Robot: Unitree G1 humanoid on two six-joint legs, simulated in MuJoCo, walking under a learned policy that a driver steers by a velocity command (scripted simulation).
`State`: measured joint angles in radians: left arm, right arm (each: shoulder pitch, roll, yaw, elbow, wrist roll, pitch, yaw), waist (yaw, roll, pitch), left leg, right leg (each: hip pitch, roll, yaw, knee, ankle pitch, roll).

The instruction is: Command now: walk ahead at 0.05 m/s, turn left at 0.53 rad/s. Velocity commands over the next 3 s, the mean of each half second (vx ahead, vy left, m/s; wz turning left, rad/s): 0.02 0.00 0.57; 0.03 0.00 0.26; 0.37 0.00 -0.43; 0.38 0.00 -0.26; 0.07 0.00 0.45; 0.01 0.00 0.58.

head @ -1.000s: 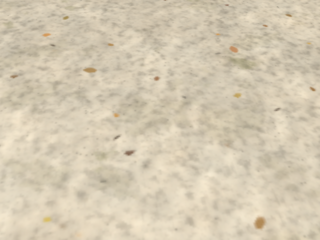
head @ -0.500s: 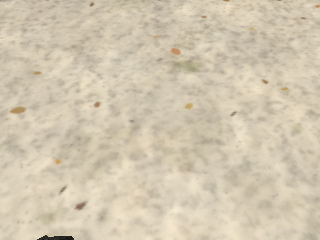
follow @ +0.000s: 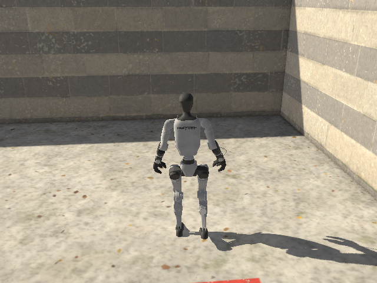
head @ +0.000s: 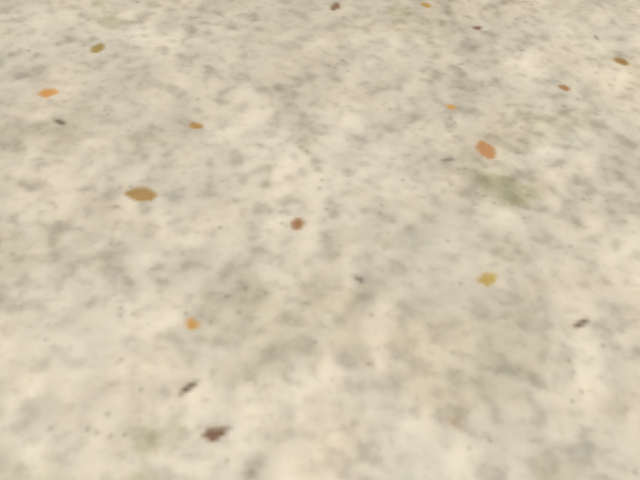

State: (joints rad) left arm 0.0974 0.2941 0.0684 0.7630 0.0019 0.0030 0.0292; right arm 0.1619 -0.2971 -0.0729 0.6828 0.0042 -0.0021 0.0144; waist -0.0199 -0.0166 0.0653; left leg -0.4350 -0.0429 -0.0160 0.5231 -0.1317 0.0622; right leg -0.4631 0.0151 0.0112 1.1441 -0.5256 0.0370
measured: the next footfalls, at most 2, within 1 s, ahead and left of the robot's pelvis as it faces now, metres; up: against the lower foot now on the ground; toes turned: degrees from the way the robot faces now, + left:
right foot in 0.30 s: +0.11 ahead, -0.15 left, +0.00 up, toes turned +16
left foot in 0.72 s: +0.01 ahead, +0.10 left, +0.00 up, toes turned +26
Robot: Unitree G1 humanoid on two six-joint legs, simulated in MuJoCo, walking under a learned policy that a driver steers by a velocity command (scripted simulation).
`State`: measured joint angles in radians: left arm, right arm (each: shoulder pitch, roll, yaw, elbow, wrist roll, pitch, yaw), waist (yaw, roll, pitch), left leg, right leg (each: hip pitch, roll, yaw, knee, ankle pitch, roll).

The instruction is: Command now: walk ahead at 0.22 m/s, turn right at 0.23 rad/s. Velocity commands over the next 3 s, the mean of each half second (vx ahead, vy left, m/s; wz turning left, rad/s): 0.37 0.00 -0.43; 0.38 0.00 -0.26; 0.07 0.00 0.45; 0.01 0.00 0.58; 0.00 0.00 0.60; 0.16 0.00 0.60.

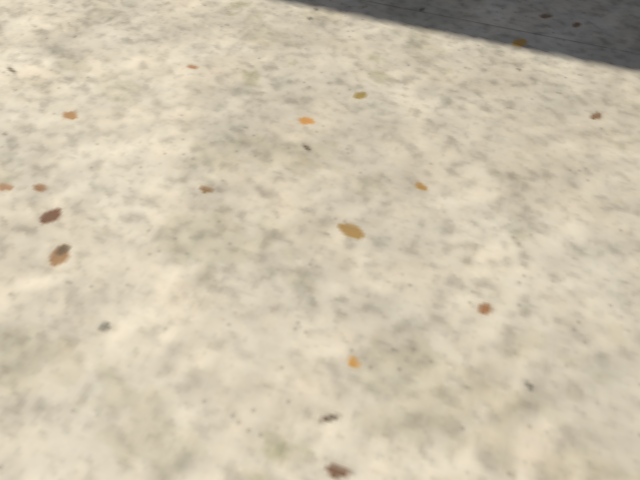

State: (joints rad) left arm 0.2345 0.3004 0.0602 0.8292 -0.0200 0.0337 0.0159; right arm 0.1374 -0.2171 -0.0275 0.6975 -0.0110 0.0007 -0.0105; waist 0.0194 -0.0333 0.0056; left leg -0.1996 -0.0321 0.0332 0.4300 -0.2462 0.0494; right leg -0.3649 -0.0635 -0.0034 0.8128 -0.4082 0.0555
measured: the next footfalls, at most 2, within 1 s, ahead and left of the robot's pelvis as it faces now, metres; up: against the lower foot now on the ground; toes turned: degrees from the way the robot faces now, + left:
right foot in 0.22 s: +0.07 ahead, -0.15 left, +0.00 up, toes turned -11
left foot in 0.68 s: +0.47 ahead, -0.05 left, +0.00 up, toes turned -26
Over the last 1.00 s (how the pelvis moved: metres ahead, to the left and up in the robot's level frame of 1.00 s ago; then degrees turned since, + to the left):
0.02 0.00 0.01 24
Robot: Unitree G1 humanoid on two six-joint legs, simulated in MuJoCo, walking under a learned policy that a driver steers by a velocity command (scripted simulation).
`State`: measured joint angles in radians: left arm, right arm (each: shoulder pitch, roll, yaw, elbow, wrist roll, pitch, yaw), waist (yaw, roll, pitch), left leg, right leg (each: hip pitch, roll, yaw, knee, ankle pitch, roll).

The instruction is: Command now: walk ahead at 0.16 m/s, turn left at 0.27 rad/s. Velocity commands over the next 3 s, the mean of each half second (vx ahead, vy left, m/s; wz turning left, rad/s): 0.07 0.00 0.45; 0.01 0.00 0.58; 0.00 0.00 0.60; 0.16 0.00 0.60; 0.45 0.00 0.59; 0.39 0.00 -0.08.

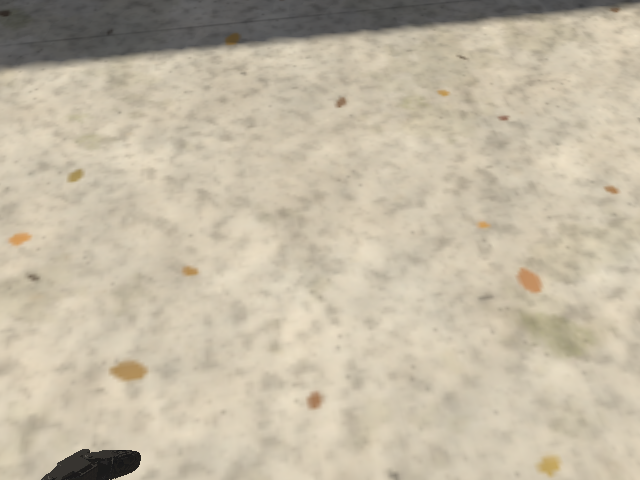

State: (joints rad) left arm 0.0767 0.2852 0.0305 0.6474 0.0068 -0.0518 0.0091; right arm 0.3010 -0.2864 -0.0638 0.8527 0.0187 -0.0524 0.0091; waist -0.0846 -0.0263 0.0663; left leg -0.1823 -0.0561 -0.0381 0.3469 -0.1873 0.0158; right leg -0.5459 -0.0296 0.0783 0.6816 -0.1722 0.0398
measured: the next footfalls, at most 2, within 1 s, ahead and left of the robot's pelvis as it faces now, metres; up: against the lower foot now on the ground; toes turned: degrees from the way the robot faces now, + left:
right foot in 0.08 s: +0.18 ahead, -0.12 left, +0.00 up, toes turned +5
left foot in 0.50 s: +0.09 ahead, +0.11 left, +0.00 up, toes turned +20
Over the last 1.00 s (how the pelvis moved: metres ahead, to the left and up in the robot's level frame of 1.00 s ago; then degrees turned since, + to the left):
0.40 -0.15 0.00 -23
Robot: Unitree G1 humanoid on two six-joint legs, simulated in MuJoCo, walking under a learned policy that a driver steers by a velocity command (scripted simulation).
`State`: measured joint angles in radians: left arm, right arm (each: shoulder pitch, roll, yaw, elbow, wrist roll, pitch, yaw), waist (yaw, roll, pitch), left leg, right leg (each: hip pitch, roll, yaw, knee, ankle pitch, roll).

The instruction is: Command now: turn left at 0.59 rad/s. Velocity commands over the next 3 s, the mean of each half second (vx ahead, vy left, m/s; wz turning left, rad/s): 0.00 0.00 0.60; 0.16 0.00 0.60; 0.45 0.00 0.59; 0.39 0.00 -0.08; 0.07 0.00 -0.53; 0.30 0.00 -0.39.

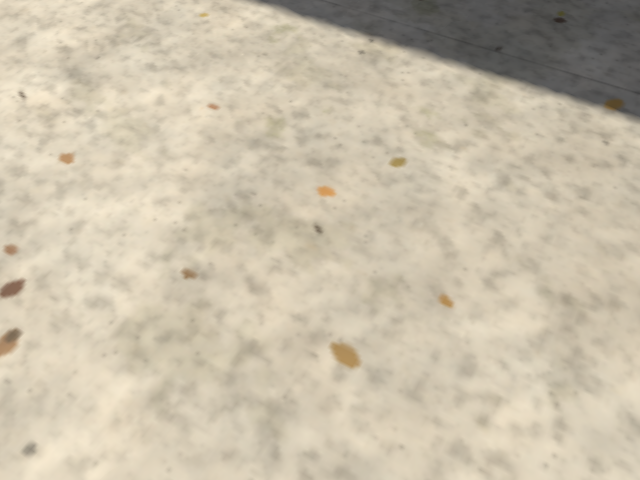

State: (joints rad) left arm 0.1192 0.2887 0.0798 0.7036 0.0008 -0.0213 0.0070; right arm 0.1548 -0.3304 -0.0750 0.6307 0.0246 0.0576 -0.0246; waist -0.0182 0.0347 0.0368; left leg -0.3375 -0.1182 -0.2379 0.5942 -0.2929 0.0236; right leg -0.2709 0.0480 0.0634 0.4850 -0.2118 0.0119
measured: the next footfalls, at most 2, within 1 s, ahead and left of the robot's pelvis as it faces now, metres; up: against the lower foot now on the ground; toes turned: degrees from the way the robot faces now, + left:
left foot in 0.40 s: +0.00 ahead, +0.15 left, +0.00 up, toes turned +16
right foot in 0.90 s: +0.11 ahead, -0.04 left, +0.00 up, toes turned +36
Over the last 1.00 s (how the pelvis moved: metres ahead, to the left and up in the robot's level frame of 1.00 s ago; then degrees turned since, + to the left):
0.09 -0.01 -0.01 35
